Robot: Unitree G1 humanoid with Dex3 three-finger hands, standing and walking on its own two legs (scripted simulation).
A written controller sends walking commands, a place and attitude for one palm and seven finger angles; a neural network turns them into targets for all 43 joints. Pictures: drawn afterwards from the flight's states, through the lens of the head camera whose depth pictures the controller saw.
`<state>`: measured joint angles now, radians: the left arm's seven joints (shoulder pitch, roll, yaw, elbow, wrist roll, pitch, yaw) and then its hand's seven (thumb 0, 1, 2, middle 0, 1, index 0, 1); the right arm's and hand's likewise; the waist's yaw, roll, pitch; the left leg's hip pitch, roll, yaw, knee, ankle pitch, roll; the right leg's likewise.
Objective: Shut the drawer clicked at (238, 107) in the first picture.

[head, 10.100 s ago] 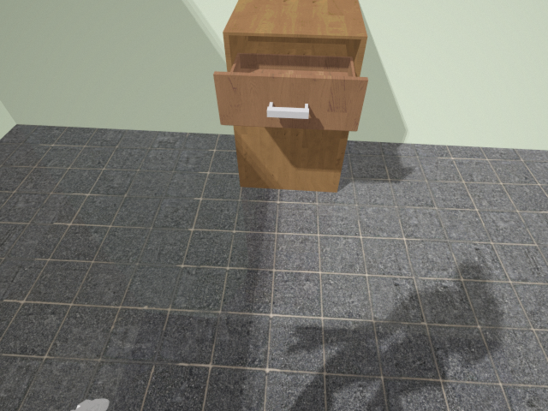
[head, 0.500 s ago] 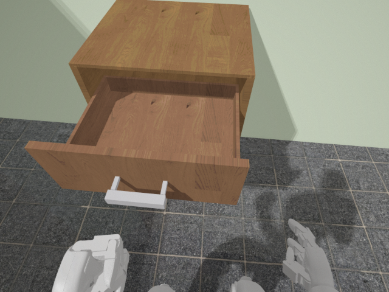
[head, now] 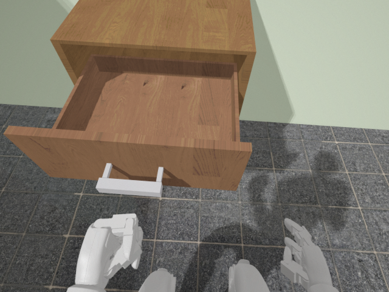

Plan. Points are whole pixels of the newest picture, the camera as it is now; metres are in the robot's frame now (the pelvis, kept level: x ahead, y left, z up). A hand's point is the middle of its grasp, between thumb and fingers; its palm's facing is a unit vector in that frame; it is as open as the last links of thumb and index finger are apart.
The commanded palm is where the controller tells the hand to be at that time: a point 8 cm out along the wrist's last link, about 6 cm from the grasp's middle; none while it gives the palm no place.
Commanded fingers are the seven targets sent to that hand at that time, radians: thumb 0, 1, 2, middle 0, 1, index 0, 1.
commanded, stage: bring the fist close to the handle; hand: left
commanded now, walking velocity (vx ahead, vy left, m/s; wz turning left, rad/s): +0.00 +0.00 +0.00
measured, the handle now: (132, 178) +0.34 +0.15 +0.01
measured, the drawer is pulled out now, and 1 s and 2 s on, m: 0.28 0.28 0.21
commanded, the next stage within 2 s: push the drawer shut in 0.84 s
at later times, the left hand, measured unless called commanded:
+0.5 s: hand (146, 229) +0.24 +0.11 +0.01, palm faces -0.06 -1.00 -0.03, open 3.2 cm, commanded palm +0.21 +0.16 +0.01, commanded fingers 0.00 0.90 0.90 -1.40 -1.60 -1.40 -1.60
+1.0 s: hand (142, 233) +0.23 +0.11 +0.01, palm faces -0.07 -1.00 -0.01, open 3.2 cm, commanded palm +0.22 +0.17 +0.01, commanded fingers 0.00 0.90 0.90 -1.40 -1.60 -1.40 -1.60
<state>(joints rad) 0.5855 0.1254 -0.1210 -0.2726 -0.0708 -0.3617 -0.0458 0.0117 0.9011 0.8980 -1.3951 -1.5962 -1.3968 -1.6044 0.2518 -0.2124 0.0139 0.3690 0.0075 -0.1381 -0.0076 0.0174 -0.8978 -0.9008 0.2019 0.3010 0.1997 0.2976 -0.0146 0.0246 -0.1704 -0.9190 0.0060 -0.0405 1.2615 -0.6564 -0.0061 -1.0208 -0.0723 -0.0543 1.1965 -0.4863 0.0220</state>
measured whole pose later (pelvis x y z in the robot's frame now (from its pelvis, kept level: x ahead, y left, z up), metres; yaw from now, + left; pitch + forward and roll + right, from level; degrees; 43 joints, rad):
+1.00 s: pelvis -0.01 +0.00 -0.03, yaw +0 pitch +23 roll -2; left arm 0.39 0.14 -0.08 -0.14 -0.09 -0.39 -0.05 0.01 0.90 0.90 -1.40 -1.60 -1.40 -1.60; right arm 0.20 -0.23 0.01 0.40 0.00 -0.10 0.00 0.02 -0.90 -0.90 0.20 0.30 0.20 0.30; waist -0.03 0.02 -0.19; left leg -1.10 0.00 -0.05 1.38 -0.69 -0.01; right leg -1.20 -0.08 -0.06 1.31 -0.51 0.02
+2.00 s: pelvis -0.03 +0.00 -0.02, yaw +1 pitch +22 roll -1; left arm -0.22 0.17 0.00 0.39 -0.11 -0.40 -0.01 -0.01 0.86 0.97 -1.40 -1.60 -1.40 -1.60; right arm 0.20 -0.25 0.03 0.55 0.00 -0.08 -0.01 0.01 -0.90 -0.90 0.20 0.30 0.20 0.30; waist -0.06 0.02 -0.15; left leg -1.11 -0.02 -0.04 1.33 -0.61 0.00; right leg -1.19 -0.09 -0.05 1.24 -0.44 0.02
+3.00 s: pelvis -0.03 +0.01 -0.02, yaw -1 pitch +28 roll -1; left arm -0.85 0.30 0.27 1.08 -0.04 -0.52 -0.06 -0.03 0.82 0.95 -1.40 -1.60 -1.40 -1.60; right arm 0.30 -0.25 0.02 0.63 -0.05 -0.01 0.03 0.01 -0.90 -0.90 0.20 0.30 0.20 0.30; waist -0.17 0.03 -0.13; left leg -1.22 0.00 -0.03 1.34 -0.60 0.00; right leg -1.31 -0.07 -0.03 1.24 -0.41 0.03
